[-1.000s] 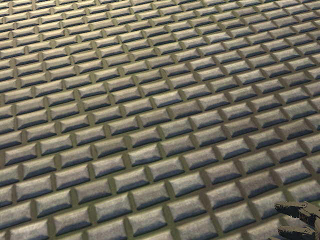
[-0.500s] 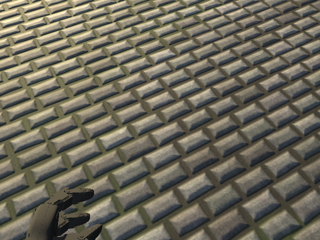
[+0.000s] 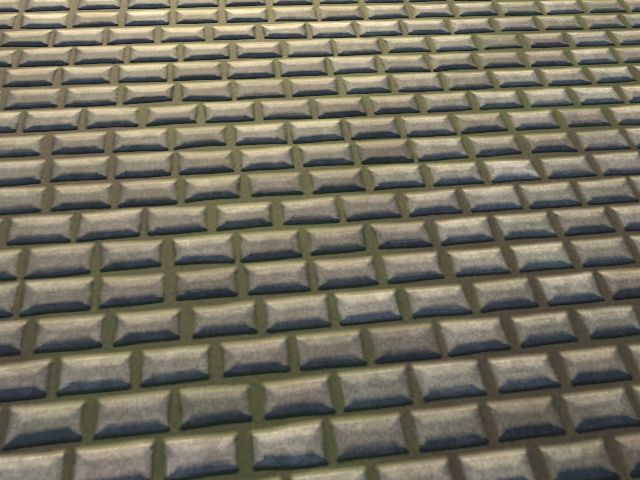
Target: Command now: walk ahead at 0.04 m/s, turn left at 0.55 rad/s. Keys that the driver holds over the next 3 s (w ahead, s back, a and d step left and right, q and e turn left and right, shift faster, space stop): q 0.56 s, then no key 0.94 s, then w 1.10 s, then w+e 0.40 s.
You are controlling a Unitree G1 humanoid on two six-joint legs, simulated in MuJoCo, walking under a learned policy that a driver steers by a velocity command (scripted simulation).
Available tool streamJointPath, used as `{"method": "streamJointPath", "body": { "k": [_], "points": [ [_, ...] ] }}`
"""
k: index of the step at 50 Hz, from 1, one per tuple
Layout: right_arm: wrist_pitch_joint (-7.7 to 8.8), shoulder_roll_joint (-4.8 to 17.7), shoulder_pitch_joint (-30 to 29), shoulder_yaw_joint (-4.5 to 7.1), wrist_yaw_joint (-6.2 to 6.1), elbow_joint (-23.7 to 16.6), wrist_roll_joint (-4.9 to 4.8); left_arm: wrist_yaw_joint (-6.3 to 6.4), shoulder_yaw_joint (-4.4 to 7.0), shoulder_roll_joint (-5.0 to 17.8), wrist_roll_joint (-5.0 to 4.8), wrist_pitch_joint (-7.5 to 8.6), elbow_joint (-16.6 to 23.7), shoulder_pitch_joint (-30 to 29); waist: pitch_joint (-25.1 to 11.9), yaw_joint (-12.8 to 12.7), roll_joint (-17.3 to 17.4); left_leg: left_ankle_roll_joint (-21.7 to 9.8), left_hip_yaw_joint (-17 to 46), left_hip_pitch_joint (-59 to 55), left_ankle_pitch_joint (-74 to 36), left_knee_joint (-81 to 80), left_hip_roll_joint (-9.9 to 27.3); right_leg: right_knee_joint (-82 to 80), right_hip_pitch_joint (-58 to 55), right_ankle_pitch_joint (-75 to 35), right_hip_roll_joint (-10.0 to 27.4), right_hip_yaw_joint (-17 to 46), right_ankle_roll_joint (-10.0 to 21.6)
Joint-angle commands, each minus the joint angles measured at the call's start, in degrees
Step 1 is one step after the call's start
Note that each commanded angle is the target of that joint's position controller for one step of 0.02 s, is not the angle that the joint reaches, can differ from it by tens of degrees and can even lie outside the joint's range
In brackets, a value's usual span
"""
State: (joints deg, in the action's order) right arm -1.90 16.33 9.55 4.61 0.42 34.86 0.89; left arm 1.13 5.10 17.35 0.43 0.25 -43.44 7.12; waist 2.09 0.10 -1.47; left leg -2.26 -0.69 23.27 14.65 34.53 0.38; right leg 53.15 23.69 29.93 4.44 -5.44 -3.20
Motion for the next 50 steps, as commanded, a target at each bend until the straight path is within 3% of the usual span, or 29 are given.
{"method": "streamJointPath", "body": {
  "k": [1, 2, 5, 9, 15, 18, 19, 20, 21, 22, 23, 24, 25, 28, 31, 35, 37, 38, 39, 40, 41, 42, 45, 47, 50],
  "points": [
    [2.19, 10.99, 4.35, 3.06, -0.70, -3.37, -0.19, 0.67, 1.24, 4.83, -0.39, 0.40, 4.96, -2.44, -11.52, 1.89, 7.54, -13.45, 20.91, -20.88, -32.13, -12.11, 15.64, 16.54, 17.26, 0.82, -2.01, 8.69, 0.44],
    [1.93, 9.41, 1.68, 2.48, -1.05, -3.95, -1.23, 1.12, 1.50, 5.62, 0.15, 0.13, 4.93, -2.46, -10.30, 0.92, 6.97, -11.77, 19.62, -18.51, -29.63, -12.57, 14.40, 14.23, 16.82, -2.26, -1.62, 9.11, 0.35],
    [1.43, 9.15, -0.80, 2.17, -1.81, -4.79, -0.71, 1.10, 1.43, 4.59, 0.02, 0.10, 4.55, -0.75, -11.00, -1.17, 8.54, -10.99, 17.42, -14.42, -30.02, -13.21, 11.40, 10.35, 11.44, -7.40, -3.60, 8.57, -0.34],
    [1.10, 10.19, 0.20, 2.78, -2.57, -4.67, -1.14, 0.99, 0.62, 2.98, -0.23, 0.18, 4.92, -2.69, -11.16, 0.10, 8.84, -10.81, 19.82, -14.74, -23.33, -12.81, 10.58, -1.18, 8.71, -9.40, -4.83, 9.77, -1.17],
    [0.08, 10.41, -1.16, 3.05, -1.99, -5.41, -1.30, -0.29, 0.88, 3.72, -0.83, 0.92, 5.46, -2.80, -9.16, 0.90, 11.21, -10.38, 27.01, -10.88, -13.31, -12.69, 9.09, -12.94, 1.43, -8.68, -6.76, 10.27, -0.02],
    [-0.51, 9.97, -3.15, 2.89, -1.96, -5.94, -2.17, -1.12, 1.30, 3.90, -0.77, 1.85, 4.62, 1.25, -9.04, -1.69, 11.13, -7.80, 28.02, -9.18, -12.87, -9.38, 6.26, -27.74, -7.00, -16.40, -7.10, 8.82, 1.91],
    [-0.56, 8.67, -2.13, 2.59, -2.12, -6.02, -2.26, -1.09, 1.96, 5.79, -0.28, 1.90, 4.15, 3.26, -9.75, -1.86, 8.91, -5.22, 26.27, -5.06, -6.75, -6.45, 3.95, -31.42, -13.50, -20.83, -2.80, 11.26, 3.65],
    [-0.56, 5.22, 0.43, 1.73, -2.03, -6.05, -1.57, -0.65, 2.78, 9.69, 0.70, 1.48, 4.76, 4.14, -10.54, -0.08, -3.29, -1.61, 18.33, 3.43, 10.66, 6.11, -2.28, -33.89, -19.99, -26.09, 9.93, 22.29, 8.48],
    [0.22, 7.83, -0.37, 2.57, -2.01, -7.94, -1.82, -0.76, 3.16, 12.10, 2.55, 1.24, 4.78, 2.93, -6.35, 0.84, -16.47, 1.44, 8.74, 13.60, 22.88, 18.28, -8.22, -37.14, -15.20, -32.95, 19.12, 35.64, 18.32],
    [0.62, 11.83, 0.62, 3.87, -1.84, -6.67, -1.18, -0.36, 2.49, 9.11, 2.25, 1.55, 6.58, 0.25, -5.78, 0.91, -11.62, 3.36, 10.33, 13.36, 20.28, 29.18, -4.03, -36.92, -13.26, -33.31, 19.93, 34.18, 20.57],
    [0.31, 12.83, 1.96, 4.49, -1.59, -4.96, -1.61, 0.17, 1.67, 6.09, 1.43, 1.44, 7.22, -3.13, -4.97, 2.11, -7.94, 4.37, 9.75, 13.11, 16.02, 33.21, -3.41, -35.76, -12.33, -32.29, 15.84, 27.05, 17.67],
    [-0.37, 11.42, 3.31, 4.38, -1.77, -3.30, -1.62, 0.47, 1.28, 4.93, 0.68, 1.24, 7.86, -4.84, -4.39, 2.53, -5.79, 5.47, 8.71, 13.29, 12.88, 35.72, -2.96, -34.88, -12.67, -30.63, 11.89, 21.55, 14.82],
    [-0.83, 9.95, 3.28, 3.94, -1.76, -3.20, -1.55, 0.77, 1.07, 4.63, -0.03, 1.06, 7.89, -4.96, -3.67, 1.82, -5.52, 6.38, 8.04, 14.95, 10.18, 37.94, -2.72, -34.59, -13.50, -32.36, 10.80, 18.88, 14.40],
    [-1.08, 6.33, -0.62, 2.51, -1.36, -4.92, -2.37, 1.53, 1.04, 5.32, 0.48, 0.17, 7.17, -1.03, -4.10, -0.86, -6.41, 7.90, 3.91, 15.60, 6.73, 32.30, -1.26, -34.69, -17.19, -36.44, 9.14, 12.70, 14.92],
    [-0.85, 3.88, -3.02, 1.04, -1.04, -6.23, -1.48, 1.35, 1.55, 7.32, 0.29, -0.48, 6.39, 1.14, -6.49, -2.59, -8.01, 8.03, 2.57, 9.93, 9.57, 20.87, 0.23, -33.46, -19.44, -38.44, 10.25, 11.53, 15.84],
    [-0.73, 4.81, -1.39, 0.93, -0.60, -5.67, -1.47, 0.21, 1.85, 9.29, -0.99, -0.70, 5.67, 1.09, -7.17, -2.36, -9.90, 6.17, -0.73, -0.28, 9.01, 6.56, -0.57, -31.87, -17.48, -39.97, 11.71, 11.40, 16.09],
    [-0.70, 4.26, 2.62, 1.02, -0.35, -3.82, -1.39, 0.03, 1.31, 8.54, -1.97, -0.72, 5.19, 0.01, -6.99, 0.21, -8.85, 3.72, -2.21, -8.48, -1.40, -8.06, -1.76, -28.51, -15.20, -38.43, 10.59, 10.24, 13.90],
    [-0.66, 4.87, 3.34, 1.10, -0.47, -3.55, -1.16, -0.12, 0.62, 6.71, -2.13, -0.43, 3.84, 2.55, -6.99, 0.47, -6.85, 2.09, -0.77, -14.77, -7.75, -15.13, -1.51, -26.67, -12.05, -34.56, 9.12, 8.97, 10.62],
    [-0.59, 7.75, 4.18, 1.47, -1.02, -4.19, -0.84, -0.56, -0.50, 3.65, -0.29, 0.16, 3.60, 4.71, -10.19, -0.74, 1.44, 0.13, 9.17, -24.29, -22.01, -14.90, 6.30, -19.93, -5.86, -23.34, 5.40, 5.28, 5.24],
    [-0.59, 10.92, 0.54, 1.49, -1.51, -5.65, 0.19, -1.18, -1.82, 0.48, 1.94, 0.94, 4.85, 5.62, -9.71, -3.68, 15.95, -7.50, 20.19, -24.91, -34.26, -12.42, 17.27, -13.95, 2.89, -2.77, -0.02, 1.20, 0.10],
    [0.30, 7.09, 1.78, 0.73, -1.07, -5.23, 1.39, -0.34, -0.95, 3.94, 1.00, 0.72, 5.55, 0.12, -10.09, 1.53, 14.32, -13.25, 22.09, -19.03, -27.26, -14.21, 18.92, -8.58, 2.43, 4.07, 0.18, 5.38, -1.21],
    [1.19, 5.73, 1.06, 0.07, -0.75, -4.36, 1.74, -0.11, -0.26, 5.91, -0.12, 0.29, 5.49, -0.91, -7.98, 1.18, 12.33, -13.07, 20.37, -17.55, -23.27, -15.35, 17.03, -4.27, 2.98, 3.87, 0.40, 6.63, -1.41],
    [2.45, 5.97, -3.07, -0.08, -0.87, -3.32, 0.25, 0.47, 0.53, 6.06, 0.03, -1.17, 3.07, 2.28, -5.44, -0.62, 10.80, -9.82, 15.35, -14.07, -22.45, -15.27, 13.12, -0.36, 2.45, -1.32, 0.45, 8.16, -2.10],
    [2.41, 4.54, -4.31, -0.52, -0.95, -2.71, 0.27, 0.34, 0.03, 4.11, -0.19, -1.16, 2.03, 4.28, -5.89, -1.56, 9.38, -9.28, 12.19, -12.26, -24.34, -14.65, 11.00, -2.60, -1.23, -4.18, -0.07, 7.39, -2.38],
    [2.05, 3.51, -3.88, -0.75, -0.86, -1.50, 0.17, 0.25, -0.82, 2.41, -0.36, -0.91, 2.15, 2.89, -5.97, -0.19, 9.67, -9.68, 12.33, -13.36, -22.24, -13.46, 10.34, -11.46, -4.17, -5.61, -0.54, 6.50, -2.12]
  ]
}}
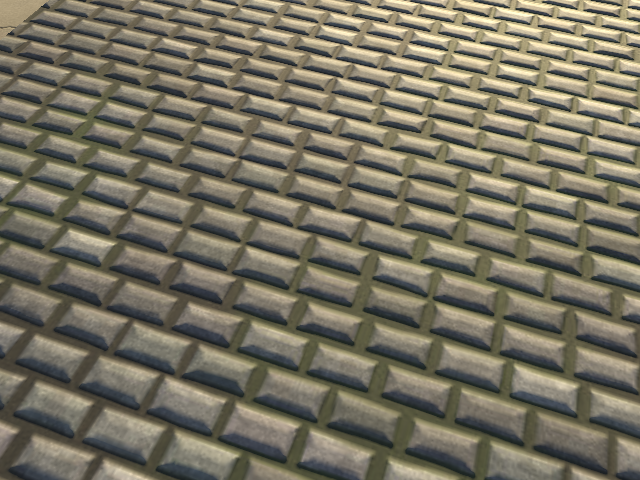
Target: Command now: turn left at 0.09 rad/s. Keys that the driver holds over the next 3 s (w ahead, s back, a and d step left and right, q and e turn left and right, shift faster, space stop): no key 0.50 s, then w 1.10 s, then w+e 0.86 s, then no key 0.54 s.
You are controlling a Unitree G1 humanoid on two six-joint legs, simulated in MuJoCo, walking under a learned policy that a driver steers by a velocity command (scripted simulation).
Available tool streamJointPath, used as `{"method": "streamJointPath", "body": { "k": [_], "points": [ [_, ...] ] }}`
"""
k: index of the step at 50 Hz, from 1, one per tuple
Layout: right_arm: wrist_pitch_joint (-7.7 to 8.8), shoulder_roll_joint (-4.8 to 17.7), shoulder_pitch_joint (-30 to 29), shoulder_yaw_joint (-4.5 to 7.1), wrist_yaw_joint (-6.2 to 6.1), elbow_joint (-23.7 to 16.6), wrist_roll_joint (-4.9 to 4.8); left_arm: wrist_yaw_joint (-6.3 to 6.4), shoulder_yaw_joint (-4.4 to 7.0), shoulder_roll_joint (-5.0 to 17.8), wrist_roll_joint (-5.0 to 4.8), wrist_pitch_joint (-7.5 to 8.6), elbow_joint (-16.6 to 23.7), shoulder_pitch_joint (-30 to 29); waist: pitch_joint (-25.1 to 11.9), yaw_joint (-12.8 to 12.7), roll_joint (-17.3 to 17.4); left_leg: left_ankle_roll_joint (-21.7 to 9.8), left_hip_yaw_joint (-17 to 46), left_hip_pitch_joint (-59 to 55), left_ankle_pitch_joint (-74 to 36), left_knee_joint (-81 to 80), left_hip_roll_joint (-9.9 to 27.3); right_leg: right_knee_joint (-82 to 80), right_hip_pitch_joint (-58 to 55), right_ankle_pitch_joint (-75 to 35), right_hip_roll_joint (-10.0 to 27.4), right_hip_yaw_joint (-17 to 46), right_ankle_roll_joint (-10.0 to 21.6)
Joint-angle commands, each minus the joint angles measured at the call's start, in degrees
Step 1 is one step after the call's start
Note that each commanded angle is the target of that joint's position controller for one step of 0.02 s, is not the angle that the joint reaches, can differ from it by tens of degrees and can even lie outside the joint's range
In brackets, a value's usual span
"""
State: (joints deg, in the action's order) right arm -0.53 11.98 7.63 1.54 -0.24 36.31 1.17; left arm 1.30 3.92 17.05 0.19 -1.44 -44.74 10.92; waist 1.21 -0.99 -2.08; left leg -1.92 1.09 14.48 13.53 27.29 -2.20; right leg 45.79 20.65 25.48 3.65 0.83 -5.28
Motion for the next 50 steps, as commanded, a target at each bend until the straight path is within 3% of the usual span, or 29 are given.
{"method": "streamJointPath", "body": {
  "k": [1, 3, 4, 5, 6, 7, 8, 9, 12, 18, 25, 26, 28, 29, 31, 35, 37, 38, 39, 40, 41, 42, 43, 44, 45, 47, 50],
  "points": [
    [0.56, 7.66, -1.90, 2.21, -0.16, -2.51, -0.20, 0.02, 0.26, 2.71, -0.17, 0.84, 3.35, -0.78, -5.25, 0.94, 10.20, -10.10, 11.27, -4.80, -19.40, -5.94, 12.97, -7.63, -2.53, -2.55, 0.03, 0.03, 0.15],
    [0.42, 6.78, -2.34, 1.78, -0.06, -1.43, -0.83, -0.23, -0.10, 2.24, 0.29, 1.18, 2.41, 1.38, -4.88, -0.96, 8.76, -7.83, 10.93, -2.63, -12.46, -5.28, 11.43, -20.73, -9.22, -15.16, -0.58, -0.63, 1.38],
    [0.75, 6.17, -0.31, 1.62, 0.04, -0.40, -0.63, -0.26, -0.04, 3.64, 1.21, 1.35, 2.25, 1.73, -5.14, -0.50, 6.62, -5.25, 10.49, -0.66, -7.44, -5.05, 9.85, -22.08, -13.25, -22.58, 0.70, 1.48, 2.30],
    [1.05, 6.13, 1.19, 1.61, 0.23, 0.13, 0.18, -0.12, 0.37, 6.53, 1.31, 1.41, 2.77, 1.82, -4.33, 1.27, 2.61, -2.96, 8.56, 1.32, -0.85, -3.75, 7.02, -21.61, -14.56, -28.40, 3.52, 3.93, 3.77],
    [1.10, 6.12, 2.60, 1.85, 0.33, 0.12, 0.33, -0.20, 1.19, 8.86, 0.36, 1.43, 1.44, 0.72, -2.76, 3.54, -3.81, -1.12, 5.18, 0.60, 1.84, -4.92, 3.99, -19.59, -10.12, -19.97, 2.93, 2.75, 5.87],
    [0.89, 7.18, -0.54, 1.86, 0.09, 0.32, 0.49, -0.45, 0.74, 5.97, 0.15, 1.69, 1.72, -0.13, -1.35, 1.08, -3.01, 0.36, 3.75, -2.10, 1.83, -2.91, 3.07, -21.23, -5.98, -12.73, 1.93, 2.93, 6.43],
    [0.70, 7.71, -1.58, 2.25, -0.20, 0.32, 0.01, -0.41, 0.06, 4.09, 0.78, 1.99, 1.57, -0.17, -0.88, 0.74, -1.33, 0.17, 3.84, -2.38, 1.72, -2.18, 3.38, -22.33, -4.65, -10.65, 1.61, 2.77, 5.81],
    [0.43, 6.81, -2.04, 2.14, -0.51, 0.39, -0.23, -0.29, -0.12, 3.87, 1.05, 2.32, 1.29, -0.50, -0.58, 0.87, -1.39, -0.37, 4.25, -2.19, 0.53, -2.11, 3.81, -22.21, -4.83, -11.94, 1.16, 2.40, 5.01],
    [0.14, 6.14, -0.53, 2.23, -0.79, 1.54, -0.14, 0.02, -0.43, 3.36, 0.68, 3.17, 0.17, 0.96, -1.37, 0.63, -0.67, -0.38, 4.05, -2.47, -3.31, -1.62, 3.69, -21.26, -6.26, -14.36, 0.69, 1.74, 4.49],
    [0.29, 5.77, 1.28, 2.49, -1.03, 4.57, -0.45, 0.54, -0.78, 2.95, 0.51, 2.97, -1.38, 1.55, -1.01, 0.36, 1.95, 0.37, 3.60, -2.38, -5.27, -1.46, 3.57, -20.91, -6.93, -14.07, 0.06, 1.39, 4.76],
    [0.33, 6.01, 3.18, 2.73, -1.66, 8.51, -0.67, 0.59, -1.01, 2.19, 0.29, 2.87, -4.15, 1.92, -0.54, 0.46, 2.62, 0.82, 3.34, -3.38, -7.52, -1.53, 3.68, -21.20, -7.21, -15.08, -0.59, 0.88, 4.90],
    [0.21, 5.97, 4.26, 2.78, -1.79, 9.49, -0.77, 0.65, -0.99, 2.03, 0.19, 2.72, -5.03, 2.96, -1.66, 0.47, 2.58, 0.61, 2.59, -3.81, -1.92, -1.47, 2.97, -21.28, -7.53, -9.70, -1.32, 0.17, 5.19],
    [0.04, 7.15, 5.33, 3.36, -2.10, 10.35, -1.47, 0.98, -0.47, 3.14, -0.59, 2.39, -5.53, 3.34, 1.53, 0.69, 1.82, -0.84, 1.72, 0.40, 18.95, -0.50, 1.47, -20.80, -4.04, 7.80, -2.07, 0.41, 7.40],
    [0.40, 7.07, 5.33, 3.35, -2.20, 10.29, -1.67, 1.17, -0.48, 3.07, -0.78, 2.55, -5.25, 3.23, 4.26, 0.65, 1.66, -1.63, 2.49, 3.59, 25.01, -0.69, 1.88, -21.24, -1.91, 13.92, -1.42, 1.71, 8.49],
    [2.14, 6.11, 5.88, 3.12, -1.97, 10.41, -2.23, 1.13, -0.48, 2.93, -1.24, 3.86, -5.30, 4.48, 7.01, 0.43, 1.04, -2.76, 3.90, 7.00, 26.70, 0.09, 3.02, -21.66, -0.94, 17.47, 0.59, 5.15, 10.49],
    [5.64, 4.35, 4.09, 2.85, -0.52, 10.09, -2.68, 0.12, 0.22, 5.00, -1.82, 6.10, -6.60, 8.31, 5.51, -0.50, -3.97, -2.89, 0.90, 10.72, 16.19, 7.43, 1.65, -26.53, -7.06, 15.95, 7.04, 16.34, 15.32],
    [6.74, 3.76, 5.26, 2.75, 0.13, 10.36, -3.05, -0.32, 0.43, 6.31, -2.13, 6.19, -6.30, 7.54, 5.75, 1.18, -7.78, -3.49, -1.90, 9.19, 10.90, 9.41, 0.97, -29.24, -7.40, 11.65, 11.30, 22.06, 17.49],
    [7.08, 4.16, 7.77, 2.86, 0.32, 11.42, -3.19, -0.46, 0.30, 6.08, -2.26, 6.19, -5.46, 5.08, 5.99, 2.99, -7.53, -4.27, -1.57, 5.10, 9.63, 6.09, 1.11, -26.98, -5.30, 5.12, 10.65, 20.22, 16.66],
    [7.36, 5.53, 12.97, 3.39, 0.46, 13.68, -3.13, -0.63, -0.11, 4.93, -2.27, 6.37, -3.88, 1.14, 4.97, 5.55, -4.45, -5.18, 0.77, -2.48, 6.50, 2.08, 1.53, -21.07, -1.34, -4.99, 6.75, 13.91, 14.02],
    [7.55, 10.21, 20.58, 5.04, 0.47, 16.74, -3.23, -0.83, -0.66, 3.03, -1.96, 7.18, -1.55, -2.92, 2.25, 7.89, 6.29, -7.93, 11.74, -14.62, -1.07, -3.17, 6.43, -5.12, 7.26, -18.44, -1.28, 2.57, 9.28],
    [7.17, 15.06, 28.83, 6.49, 0.88, 18.68, -2.63, -0.79, -0.60, 2.95, -1.36, 8.52, -0.09, -4.36, -1.12, 10.91, 18.46, -13.49, 29.77, -29.83, -11.16, -9.03, 16.37, 14.11, 22.93, -13.06, -6.46, -2.80, 5.51],
    [7.04, 10.67, 27.59, 4.81, 1.23, 17.82, -1.37, -1.08, -0.42, 3.62, -1.80, 9.11, 0.02, -4.18, -0.86, 9.05, 15.46, -16.03, 35.81, -31.51, -17.12, -10.19, 21.52, 23.12, 31.02, 6.07, -5.64, 2.04, 6.38],
    [6.88, 7.94, 24.51, 3.75, 1.26, 17.11, -0.96, -1.62, -0.50, 3.21, -3.05, 9.08, 0.04, -4.13, 1.65, 6.84, 9.67, -15.74, 31.89, -30.91, -17.48, -9.30, 22.08, 29.03, 35.72, 5.84, -2.68, 3.56, 8.07],
    [6.61, 6.90, 23.10, 3.15, 1.21, 16.50, -1.04, -2.05, -0.94, 2.01, -3.34, 8.87, 0.29, -4.95, 2.53, 6.13, 5.99, -14.62, 27.21, -30.57, -17.85, -10.42, 21.45, 30.46, 38.98, 2.73, -0.73, 2.79, 9.21],
    [6.16, 6.59, 21.65, 2.63, 1.07, 16.48, -1.52, -2.35, -1.15, 1.02, -2.90, 8.71, 0.99, -6.13, 4.37, 5.08, 3.98, -12.98, 22.95, -28.53, -18.83, -12.33, 20.66, 27.55, 40.20, -0.72, 1.55, 2.12, 9.52],
    [5.18, 4.67, 20.16, 1.63, 0.56, 16.62, -1.59, -3.10, -1.50, -0.40, -1.86, 8.29, 2.01, -7.37, 4.82, 3.85, 5.99, -9.87, 15.41, -22.29, -20.07, -16.35, 16.75, 20.41, 34.68, -7.23, 3.12, -0.25, 8.63],
    [4.94, 7.48, 16.49, 1.81, -1.03, 15.45, -1.76, -4.16, -2.80, -2.72, -0.76, 7.96, 4.53, -12.49, 5.44, 3.36, 6.45, -7.62, 4.80, -6.94, -16.45, -21.26, 10.25, -0.45, 16.87, -22.25, 0.10, -4.11, 6.04]
  ]
}}
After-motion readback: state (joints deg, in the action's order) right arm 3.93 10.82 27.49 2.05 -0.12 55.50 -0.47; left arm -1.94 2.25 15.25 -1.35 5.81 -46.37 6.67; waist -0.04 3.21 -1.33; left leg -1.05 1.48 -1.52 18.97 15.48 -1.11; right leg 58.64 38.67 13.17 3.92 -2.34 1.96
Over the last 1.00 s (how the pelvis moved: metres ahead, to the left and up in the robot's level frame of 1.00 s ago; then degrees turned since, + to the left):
-0.01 0.01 0.01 26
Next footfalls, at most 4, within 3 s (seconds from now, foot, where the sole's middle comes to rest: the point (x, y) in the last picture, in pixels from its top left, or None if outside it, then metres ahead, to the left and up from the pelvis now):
0.08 right None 0.03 -0.15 -0.78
1.18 right None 0.42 -0.15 -0.78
1.74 left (285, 382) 0.71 0.09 -0.78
2.26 right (410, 301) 0.94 -0.21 -0.78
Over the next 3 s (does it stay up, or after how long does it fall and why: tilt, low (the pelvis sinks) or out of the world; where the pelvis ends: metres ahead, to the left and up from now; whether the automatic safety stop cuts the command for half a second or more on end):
stays up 1.10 -0.18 -0.01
